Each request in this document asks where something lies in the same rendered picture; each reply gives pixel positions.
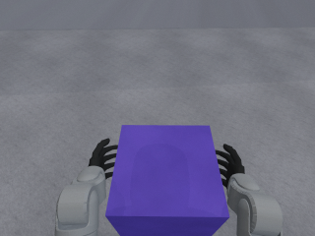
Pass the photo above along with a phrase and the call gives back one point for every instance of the carton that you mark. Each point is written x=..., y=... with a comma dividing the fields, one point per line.
x=166, y=181

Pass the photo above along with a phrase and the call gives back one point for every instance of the robot right hand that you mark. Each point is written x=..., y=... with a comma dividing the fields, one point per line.
x=233, y=164

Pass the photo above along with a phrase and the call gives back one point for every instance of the robot left forearm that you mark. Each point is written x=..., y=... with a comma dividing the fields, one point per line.
x=77, y=208

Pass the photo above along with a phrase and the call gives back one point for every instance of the robot left hand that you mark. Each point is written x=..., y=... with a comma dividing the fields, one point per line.
x=99, y=157

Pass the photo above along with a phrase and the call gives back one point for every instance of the robot right forearm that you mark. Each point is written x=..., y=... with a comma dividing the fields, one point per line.
x=258, y=214

